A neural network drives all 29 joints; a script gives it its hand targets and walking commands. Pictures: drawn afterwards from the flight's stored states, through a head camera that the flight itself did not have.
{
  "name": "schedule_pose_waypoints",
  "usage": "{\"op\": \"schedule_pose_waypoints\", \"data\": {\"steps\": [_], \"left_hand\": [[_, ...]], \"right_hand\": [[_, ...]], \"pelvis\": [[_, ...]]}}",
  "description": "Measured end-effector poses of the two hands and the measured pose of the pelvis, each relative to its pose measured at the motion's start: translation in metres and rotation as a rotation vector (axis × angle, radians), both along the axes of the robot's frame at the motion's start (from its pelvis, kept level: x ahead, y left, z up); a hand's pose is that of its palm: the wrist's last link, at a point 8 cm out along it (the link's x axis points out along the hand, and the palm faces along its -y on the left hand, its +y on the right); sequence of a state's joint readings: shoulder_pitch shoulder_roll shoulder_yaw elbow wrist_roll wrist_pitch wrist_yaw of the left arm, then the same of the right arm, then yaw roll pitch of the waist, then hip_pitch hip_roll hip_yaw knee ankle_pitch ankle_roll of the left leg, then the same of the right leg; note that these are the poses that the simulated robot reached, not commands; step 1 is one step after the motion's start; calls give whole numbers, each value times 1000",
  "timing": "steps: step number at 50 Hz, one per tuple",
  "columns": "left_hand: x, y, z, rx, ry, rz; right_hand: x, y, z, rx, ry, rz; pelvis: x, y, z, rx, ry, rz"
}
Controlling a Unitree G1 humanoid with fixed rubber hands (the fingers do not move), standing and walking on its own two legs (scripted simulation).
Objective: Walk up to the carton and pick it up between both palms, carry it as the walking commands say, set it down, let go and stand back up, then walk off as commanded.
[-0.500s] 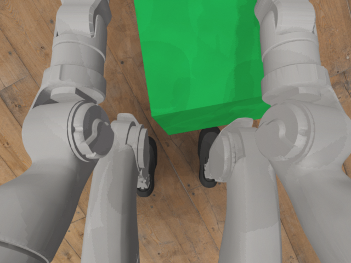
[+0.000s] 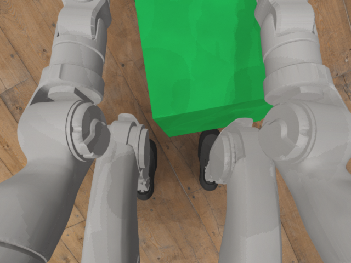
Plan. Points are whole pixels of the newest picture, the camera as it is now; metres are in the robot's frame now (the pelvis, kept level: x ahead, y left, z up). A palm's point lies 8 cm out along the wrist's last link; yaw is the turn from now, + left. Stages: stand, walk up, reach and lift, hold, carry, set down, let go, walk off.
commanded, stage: set down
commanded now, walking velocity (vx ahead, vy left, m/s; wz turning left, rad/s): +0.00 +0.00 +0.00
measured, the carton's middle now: (205, 56) +0.45 -0.04 -0.26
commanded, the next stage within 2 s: none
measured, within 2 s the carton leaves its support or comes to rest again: neither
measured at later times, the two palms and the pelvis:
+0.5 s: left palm (87, 19) +0.50 +0.19 -0.20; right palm out of the picture +0.57 -0.11 -0.13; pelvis -0.01 +0.00 -0.01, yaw +0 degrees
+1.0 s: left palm (81, 15) +0.51 +0.20 -0.22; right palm out of the picture +0.59 -0.11 -0.14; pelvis -0.01 +0.01 -0.03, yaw +0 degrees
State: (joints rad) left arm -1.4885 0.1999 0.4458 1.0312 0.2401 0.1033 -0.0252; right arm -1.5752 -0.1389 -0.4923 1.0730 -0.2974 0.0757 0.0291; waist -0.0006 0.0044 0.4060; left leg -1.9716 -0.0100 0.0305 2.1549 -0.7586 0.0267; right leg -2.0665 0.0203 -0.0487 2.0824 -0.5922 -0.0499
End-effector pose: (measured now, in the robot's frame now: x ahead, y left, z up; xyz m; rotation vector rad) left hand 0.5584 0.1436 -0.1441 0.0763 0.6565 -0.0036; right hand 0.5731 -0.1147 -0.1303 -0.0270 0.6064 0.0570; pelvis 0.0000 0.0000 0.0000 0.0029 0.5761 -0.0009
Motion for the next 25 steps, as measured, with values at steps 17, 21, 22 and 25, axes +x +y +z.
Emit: {"op": "schedule_pose_waypoints", "data": {"steps": [17,21,22,25], "left_hand": [[-7,10,-5,80,19,-28],[-32,28,-29,130,129,-13],[-39,32,-36,133,153,-3],[-56,42,-54,125,196,26]], "right_hand": [[-3,1,1,-58,-18,54],[-3,1,1,-77,-34,68],[-3,2,0,-80,-40,69],[0,2,-2,-70,-54,60]], "pelvis": [[-3,1,-7,-2,-25,1],[-4,1,-9,-3,-31,1],[-4,2,-9,-3,-32,1],[-5,3,-11,-6,-38,1]]}}
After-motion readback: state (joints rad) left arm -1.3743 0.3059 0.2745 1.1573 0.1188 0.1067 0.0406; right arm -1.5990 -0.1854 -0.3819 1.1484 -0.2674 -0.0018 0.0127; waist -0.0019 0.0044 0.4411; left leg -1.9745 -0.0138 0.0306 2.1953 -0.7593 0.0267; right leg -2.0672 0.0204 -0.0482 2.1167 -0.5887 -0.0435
